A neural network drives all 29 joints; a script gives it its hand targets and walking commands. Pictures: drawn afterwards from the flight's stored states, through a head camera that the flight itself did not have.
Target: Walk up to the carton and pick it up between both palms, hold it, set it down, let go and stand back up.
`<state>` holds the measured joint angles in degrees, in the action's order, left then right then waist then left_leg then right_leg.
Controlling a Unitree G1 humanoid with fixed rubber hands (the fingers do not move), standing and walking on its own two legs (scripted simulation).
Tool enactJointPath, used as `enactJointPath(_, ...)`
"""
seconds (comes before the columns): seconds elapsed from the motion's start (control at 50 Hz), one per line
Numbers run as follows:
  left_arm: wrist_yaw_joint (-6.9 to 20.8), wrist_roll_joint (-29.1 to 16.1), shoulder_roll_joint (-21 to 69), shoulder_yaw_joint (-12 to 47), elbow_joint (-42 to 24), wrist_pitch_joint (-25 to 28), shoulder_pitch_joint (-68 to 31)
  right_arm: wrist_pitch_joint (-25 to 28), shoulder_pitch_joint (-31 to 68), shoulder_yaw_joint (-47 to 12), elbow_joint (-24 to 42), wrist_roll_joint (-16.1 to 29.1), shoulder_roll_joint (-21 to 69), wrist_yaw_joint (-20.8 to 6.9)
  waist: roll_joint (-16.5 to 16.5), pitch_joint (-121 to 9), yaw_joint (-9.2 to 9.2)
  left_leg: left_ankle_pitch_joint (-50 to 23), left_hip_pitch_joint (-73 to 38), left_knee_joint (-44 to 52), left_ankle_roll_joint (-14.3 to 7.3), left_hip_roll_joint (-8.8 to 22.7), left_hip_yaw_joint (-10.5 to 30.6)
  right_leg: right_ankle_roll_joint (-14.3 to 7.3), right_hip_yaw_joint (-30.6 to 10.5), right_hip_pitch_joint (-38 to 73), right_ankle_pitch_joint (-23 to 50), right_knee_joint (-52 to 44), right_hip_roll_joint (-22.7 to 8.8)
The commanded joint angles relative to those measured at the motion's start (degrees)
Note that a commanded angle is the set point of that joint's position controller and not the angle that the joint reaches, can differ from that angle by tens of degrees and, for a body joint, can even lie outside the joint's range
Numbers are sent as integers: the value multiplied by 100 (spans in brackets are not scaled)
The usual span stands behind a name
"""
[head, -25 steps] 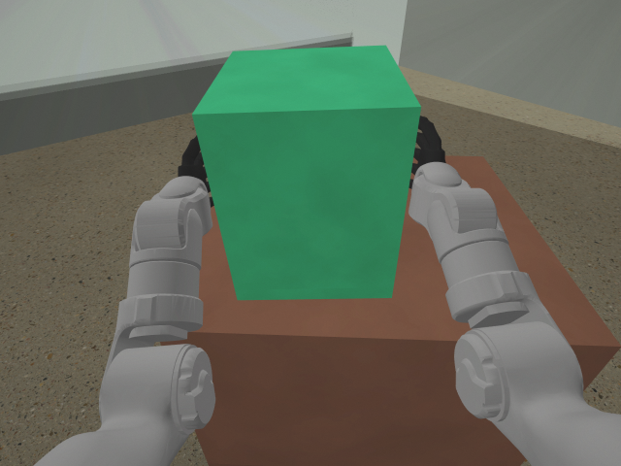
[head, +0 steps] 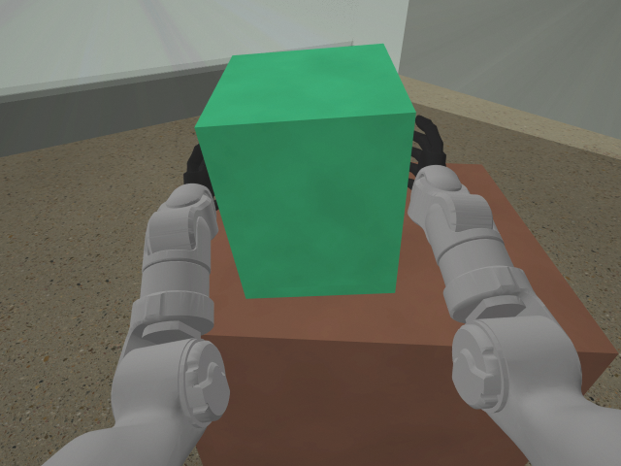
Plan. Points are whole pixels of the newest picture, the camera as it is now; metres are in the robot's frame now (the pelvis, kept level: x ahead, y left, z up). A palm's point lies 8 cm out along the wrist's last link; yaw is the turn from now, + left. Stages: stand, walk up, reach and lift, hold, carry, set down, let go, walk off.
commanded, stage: set down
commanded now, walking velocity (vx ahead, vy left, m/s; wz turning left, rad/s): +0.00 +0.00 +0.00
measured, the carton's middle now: (313, 173) +0.41 +0.01 +0.24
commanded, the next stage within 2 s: none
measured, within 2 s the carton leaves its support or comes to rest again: neither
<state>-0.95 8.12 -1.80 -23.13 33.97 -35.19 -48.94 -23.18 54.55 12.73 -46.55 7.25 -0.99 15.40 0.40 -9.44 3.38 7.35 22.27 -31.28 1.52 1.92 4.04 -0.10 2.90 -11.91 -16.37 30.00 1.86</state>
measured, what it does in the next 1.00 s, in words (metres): stands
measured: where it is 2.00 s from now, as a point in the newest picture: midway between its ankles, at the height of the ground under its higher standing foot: outside the picture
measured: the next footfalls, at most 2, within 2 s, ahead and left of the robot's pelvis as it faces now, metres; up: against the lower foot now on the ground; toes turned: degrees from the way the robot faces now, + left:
none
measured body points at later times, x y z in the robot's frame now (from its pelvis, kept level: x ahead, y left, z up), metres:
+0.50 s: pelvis +0.02 +0.00 +0.00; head -0.03 +0.04 +0.45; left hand +0.44 +0.15 +0.19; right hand +0.43 -0.14 +0.22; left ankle +0.10 +0.12 -0.73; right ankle +0.00 -0.12 -0.73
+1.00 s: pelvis +0.02 +0.00 +0.00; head -0.02 +0.04 +0.45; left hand +0.44 +0.15 +0.15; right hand +0.44 -0.15 +0.19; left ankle +0.10 +0.12 -0.73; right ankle +0.00 -0.12 -0.73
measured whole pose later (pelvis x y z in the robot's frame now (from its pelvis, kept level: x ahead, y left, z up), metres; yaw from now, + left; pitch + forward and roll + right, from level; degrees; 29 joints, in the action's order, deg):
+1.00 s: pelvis +0.02 +0.00 +0.00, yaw +0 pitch -2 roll -2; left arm -2.3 10.2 -2.7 -18.0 47.5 -20.3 -46.7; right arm -7.5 54.3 17.1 -61.8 4.4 -1.0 12.0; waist 3.4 -4.6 3.4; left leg 9.0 19.2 -30.2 1.5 1.6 4.0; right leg -0.1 2.9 -8.0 -17.0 27.0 1.6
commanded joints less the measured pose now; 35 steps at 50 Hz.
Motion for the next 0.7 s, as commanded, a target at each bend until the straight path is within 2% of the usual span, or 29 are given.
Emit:
enactJointPath(0.0, 961, 293, 2729, 1596, -113, 971, -5626, 1009, 5400, -821, 804, -440, 3179, -1182, -7, -1722, -37, 576, -3126, 1114, -162, -422, -556, 163, -171, -696, -733, -1645, -145)
enactJointPath(0.02, 964, 168, 2937, 1907, -459, 1068, -5839, 1145, 5313, -767, 909, -453, 3275, -1193, -74, -2038, 109, 428, -3309, 1092, -106, -371, -525, 148, -159, -642, -552, -1608, -157)
enactJointPath(0.04, 916, 114, 2963, 2022, -363, 1115, -5888, 1173, 5331, -676, 740, -495, 3248, -1202, -424, -1875, 202, 551, -2881, 1299, -83, -293, -579, 210, -69, -221, -369, -1489, -31)
enactJointPath(0.06, 871, 19, 3102, 2194, -380, 1185, -5991, 1256, 5333, -630, 571, -494, 3159, -1206, -477, -1946, 304, 601, -3014, 1377, 7, -225, -491, 205, 8, -240, -243, -1458, -29)
enactJointPath(0.08, 806, 33, 3134, 2161, -605, 1266, -5979, 1339, 5366, -978, 790, -388, 3366, -1220, -466, -2094, 137, 338, -3049, 1343, -43, -268, -589, 226, 48, -155, -147, -1471, -13)
enactJointPath(0.12, 734, -38, 3116, 2310, -577, 1362, -6100, 1416, 5375, -994, 740, -396, 3420, -1214, -609, -2258, 123, 198, -3135, 1236, -25, -323, -599, 257, 4, -222, -12, -1548, -13)
enactJointPath(0.14, 709, -77, 3287, 2384, -757, 1405, -6196, 1419, 5063, -937, 444, -372, 3428, -1242, -665, -2313, 242, 118, -3299, 1273, 55, -257, -570, 211, 70, -248, 91, -1475, -36)
enactJointPath(0.16, 690, -84, 3290, 2463, -629, 1383, -5908, 1438, 5005, -941, 497, -310, 3358, -1217, -792, -2195, 186, -192, -3169, 1197, 86, -286, -563, 206, 43, -132, 335, -1479, -40)
enactJointPath(0.18, 681, -141, 3344, 2504, -742, 1454, -5961, 1518, 5176, -1089, 664, -287, 3440, -1228, -650, -2601, 118, -281, -3357, 1173, 51, -271, -566, 227, 45, -107, 421, -1493, -25)
enactJointPath(0.2, 650, -111, 3290, 2483, -596, 1450, -5912, 1539, 5352, -1101, 754, -334, 3382, -1210, -692, -2632, 99, -325, -3313, 1177, 18, -287, -570, 247, 15, -107, 452, -1522, -36)
enactJointPath(0.22, 642, -95, 3233, 2382, -603, 1458, -5813, 1498, 5085, -1103, 600, -337, 3376, -1216, -639, -2554, 67, -342, -3361, 1177, -25, -292, -588, 266, -17, -120, 429, -1535, -38)
enactJointPath(0.24, 647, -233, 3288, 2673, -539, 1472, -5838, 1512, 5265, -1166, 719, -323, 3347, -1195, -649, -2690, 198, -481, -3392, 1102, 35, -279, -579, 289, 34, -92, 692, -1469, -20)
enactJointPath(0.28, 672, -62, 3250, 2370, -654, 1474, -5788, 1503, 5057, -1124, 641, -265, 3366, -1161, -574, -2394, 129, -530, -3413, 1149, -29, -275, -577, 323, 8, -32, 753, -1542, -37)
enactJointPath(0.3, 699, -46, 3206, 2303, -404, 1442, -5497, 1477, 5052, -1051, 581, -338, 3298, -1160, -557, -2266, 121, -472, -3347, 1167, -40, -297, -594, 320, -34, 16, 751, -1540, -61)
enactJointPath(0.34, 642, -147, 3320, 2546, -772, 1557, -5554, 1503, 4756, -1285, 554, -255, 3497, -1155, -603, -2720, 124, -973, -3571, 1025, 18, -295, -567, 368, 0, 178, 1350, -1456, -41)
enactJointPath(0.36, 667, -174, 3345, 2549, -660, 1549, -5484, 1567, 5064, -1424, 923, -216, 3432, -1117, -502, -2806, 52, -1261, -3570, 986, 14, -279, -577, 362, 8, 295, 1574, -1439, -30)
enactJointPath(0.4, 617, -214, 3467, 2801, -903, 1608, -5378, 1565, 4878, -1409, 790, -195, 3393, -1104, -731, -2944, 222, -1496, -3763, 904, 107, -302, -544, 385, 26, 299, 1880, -1401, -7)
enactJointPath(0.42, 620, -205, 3432, 2706, -890, 1658, -5650, 1564, 4828, -1411, 635, -198, 3496, -1093, -645, -3033, 228, -1444, -3711, 903, 91, -308, -558, 391, -20, 329, 1936, -1396, -37)
enactJointPath(0.44, 628, -188, 3446, 2756, -870, 1638, -5351, 1550, 4659, -1441, 645, -184, 3474, -1082, -695, -2982, 218, -1515, -3756, 883, 92, -285, -533, 376, -46, 362, 1967, -1384, -43)
enactJointPath(0.48, 679, -157, 3360, 2565, -505, 1610, -4888, 1517, 4745, -1578, 873, -131, 3430, -1055, -431, -2752, 138, -1578, -3605, 904, 50, -335, -518, 426, -66, 511, 2418, -1361, -67)
enactJointPath(0.5, 675, -121, 3446, 2564, -654, 1593, -4980, 1521, 4721, -1422, 812, -225, 3333, -1065, -511, -2835, 208, -1646, -3734, 932, 80, -298, -515, 403, -31, 494, 2240, -1378, -31)
enactJointPath(0.52, 681, 21, 3323, 2381, -575, 1625, -4972, 1472, 4377, -1379, 479, -219, 3399, -1096, -500, -2453, 128, -1570, -3698, 955, 59, -273, -480, 418, -48, 411, 2204, -1387, -42)
enactJointPath(0.54, 695, -36, 3370, 2505, -651, 1643, -5034, 1475, 4278, -1227, 395, -357, 3284, -1105, -548, -2498, 282, -1448, -3814, 996, 114, -268, -492, 411, -10, 342, 2010, -1417, -35)
enactJointPath(0.56, 706, -134, 3414, 2543, -708, 1684, -5180, 1531, 4433, -1266, 555, -328, 3411, -1105, -496, -2707, 256, -1437, -3805, 953, 89, -255, -491, 406, -35, 315, 2076, -1429, -44)
enactJointPath(0.58, 692, -10, 3282, 2438, -574, 1676, -5113, 1509, 4328, -1090, 238, -406, 3264, -1138, -664, -2506, 258, -1390, -3798, 969, 124, -259, -512, 406, -38, 273, 1940, -1434, -50)
enactJointPath(0.6, 679, -11, 3368, 2449, -609, 1711, -5308, 1536, 4369, -976, 216, -505, 3296, -1159, -712, -2547, 351, -1264, -3782, 1019, 160, -273, -514, 384, -7, 185, 1754, -1418, -51)
enactJointPath(0.62, 686, 123, 3250, 2311, -397, 1718, -5176, 1568, 4533, -993, 219, -514, 3264, -1197, -710, -2349, 195, -1208, -3689, 1018, 134, -272, -556, 396, 3, 222, 1683, -1446, -44)
enactJointPath(0.64, 683, 18, 3351, 2427, -425, 1738, -5194, 1578, 4412, -1001, 156, -558, 3252, -1240, -671, -2495, 205, -1245, -3805, 1022, 122, -246, -539, 351, 30, 130, 1550, -1473, -32)
enactJointPath(0.68, 646, -202, 3541, 2630, -435, 1847, -5273, 1702, 4792, -1150, 523, -472, 3484, -1206, -591, -2990, 223, -1370, -3651, 956, 103, -273, -515, 367, -55, 307, 2159, -1399, -62)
